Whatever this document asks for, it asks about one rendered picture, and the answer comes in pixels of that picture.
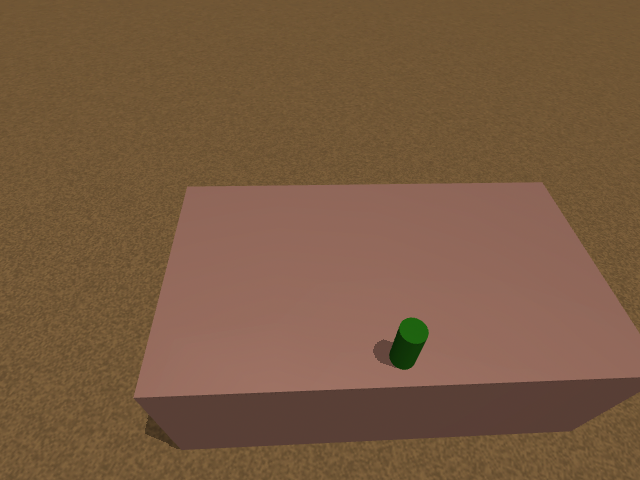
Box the can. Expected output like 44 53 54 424
389 318 429 370

